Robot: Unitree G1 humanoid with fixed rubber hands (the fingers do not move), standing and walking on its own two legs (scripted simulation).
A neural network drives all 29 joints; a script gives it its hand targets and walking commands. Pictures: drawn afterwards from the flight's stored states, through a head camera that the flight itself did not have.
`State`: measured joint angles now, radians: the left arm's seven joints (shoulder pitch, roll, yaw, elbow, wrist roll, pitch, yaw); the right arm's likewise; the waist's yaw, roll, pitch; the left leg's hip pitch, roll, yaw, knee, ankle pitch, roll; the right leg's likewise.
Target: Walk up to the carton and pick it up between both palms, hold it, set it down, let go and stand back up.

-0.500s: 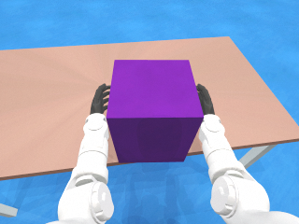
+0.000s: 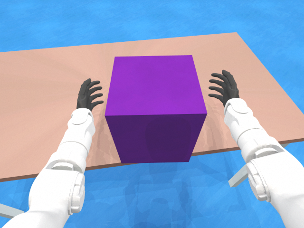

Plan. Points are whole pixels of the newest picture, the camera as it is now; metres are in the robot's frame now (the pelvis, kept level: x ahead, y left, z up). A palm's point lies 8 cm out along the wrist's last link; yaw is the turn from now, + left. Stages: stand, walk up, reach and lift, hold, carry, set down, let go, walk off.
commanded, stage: set down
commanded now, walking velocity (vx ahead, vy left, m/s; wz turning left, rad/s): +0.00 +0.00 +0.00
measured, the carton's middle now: (154, 113) +0.41 +0.04 +0.05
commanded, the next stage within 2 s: none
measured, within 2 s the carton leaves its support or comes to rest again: neither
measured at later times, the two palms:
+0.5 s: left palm (77, 78) +0.41 +0.23 +0.17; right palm (235, 74) +0.44 -0.15 +0.17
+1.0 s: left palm (68, 99) +0.36 +0.24 +0.15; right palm (245, 95) +0.39 -0.17 +0.15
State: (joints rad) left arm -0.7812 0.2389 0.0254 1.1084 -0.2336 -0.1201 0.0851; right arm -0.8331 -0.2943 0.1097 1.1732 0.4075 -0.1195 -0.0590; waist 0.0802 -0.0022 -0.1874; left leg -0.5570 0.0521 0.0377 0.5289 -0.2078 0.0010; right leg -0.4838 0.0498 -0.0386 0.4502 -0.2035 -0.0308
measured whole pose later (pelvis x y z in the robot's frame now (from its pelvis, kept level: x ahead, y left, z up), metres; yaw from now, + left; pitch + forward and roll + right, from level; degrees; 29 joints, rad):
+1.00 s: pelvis +0.00 -0.01 +0.01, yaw +1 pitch +0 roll -1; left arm -0.56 0.32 0.16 0.33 -0.17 0.57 0.03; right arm -0.62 -0.29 0.02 0.56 0.41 0.33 -0.10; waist 0.02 -0.03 -0.01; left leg -0.20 0.03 0.03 0.36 -0.15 -0.01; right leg -0.14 0.04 -0.03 0.31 -0.17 -0.03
